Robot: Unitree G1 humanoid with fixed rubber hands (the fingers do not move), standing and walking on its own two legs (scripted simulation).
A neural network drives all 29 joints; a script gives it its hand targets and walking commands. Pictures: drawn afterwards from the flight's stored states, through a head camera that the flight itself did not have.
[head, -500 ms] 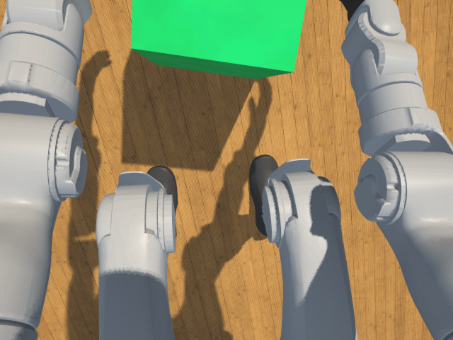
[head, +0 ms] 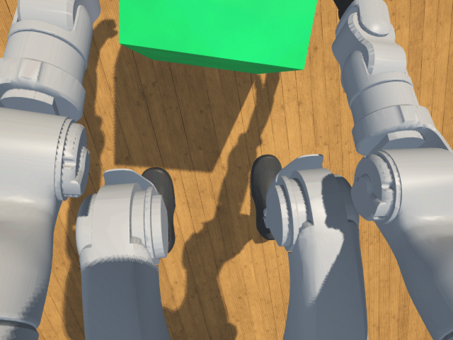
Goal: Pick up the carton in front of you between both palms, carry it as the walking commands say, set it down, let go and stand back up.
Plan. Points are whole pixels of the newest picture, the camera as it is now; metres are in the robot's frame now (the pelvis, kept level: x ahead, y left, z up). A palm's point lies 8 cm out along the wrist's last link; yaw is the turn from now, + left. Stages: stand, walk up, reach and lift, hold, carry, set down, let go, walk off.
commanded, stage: reach and lift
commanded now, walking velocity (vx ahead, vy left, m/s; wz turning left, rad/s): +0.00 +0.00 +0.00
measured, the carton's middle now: out of the picture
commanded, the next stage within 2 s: none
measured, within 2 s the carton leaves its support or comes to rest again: leaves its support in 0.44 s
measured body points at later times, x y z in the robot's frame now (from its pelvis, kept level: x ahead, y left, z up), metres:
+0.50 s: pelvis +0.00 +0.00 +0.00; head +0.37 +0.03 +0.25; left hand +0.57 +0.14 -0.18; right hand +0.55 -0.17 -0.16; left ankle +0.10 +0.12 -0.34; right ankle +0.12 -0.13 -0.34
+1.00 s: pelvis -0.01 +0.00 +0.10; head +0.26 +0.02 +0.45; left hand +0.52 +0.15 +0.03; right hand +0.50 -0.16 +0.03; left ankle +0.10 +0.13 -0.34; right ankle +0.12 -0.14 -0.34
